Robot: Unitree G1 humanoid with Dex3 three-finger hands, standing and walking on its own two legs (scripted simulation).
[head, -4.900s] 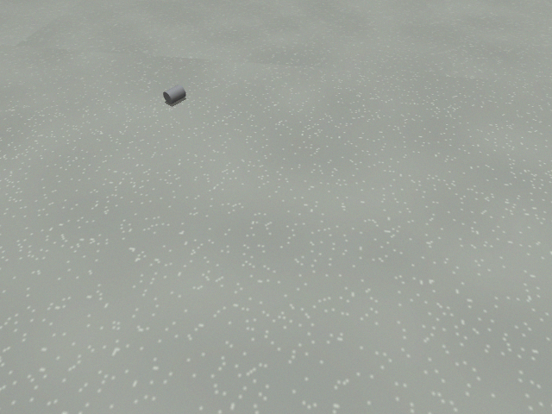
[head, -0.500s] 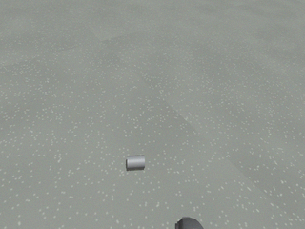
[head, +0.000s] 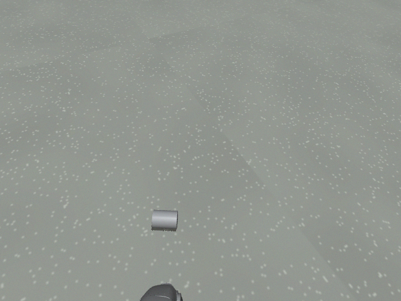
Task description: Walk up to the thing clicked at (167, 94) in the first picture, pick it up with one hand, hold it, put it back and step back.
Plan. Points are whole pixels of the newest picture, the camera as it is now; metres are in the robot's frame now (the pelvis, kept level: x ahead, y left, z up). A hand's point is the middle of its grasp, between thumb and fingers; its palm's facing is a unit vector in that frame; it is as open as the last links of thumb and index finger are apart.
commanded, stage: walk up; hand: left
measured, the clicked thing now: (165, 219) +0.54 +0.18 -0.70
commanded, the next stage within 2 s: none
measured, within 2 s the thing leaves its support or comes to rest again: neither
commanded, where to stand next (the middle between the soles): +0.21 -0.08 m, yaw +3 degrees
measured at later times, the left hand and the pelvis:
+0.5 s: hand (148, 300) +0.14 +0.13 -0.13, palm faces -0.02 -0.90 -0.44, open 7.4 cm; pelvis +0.08 -0.15 -0.01, yaw +0 degrees
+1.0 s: hand out of the picture +0.12 +0.19 -0.15, palm faces +0.06 -0.89 -0.45, open 7.4 cm; pelvis +0.10 -0.11 -0.01, yaw +6 degrees
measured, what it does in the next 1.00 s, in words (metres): steps to the right: right foot, then left foot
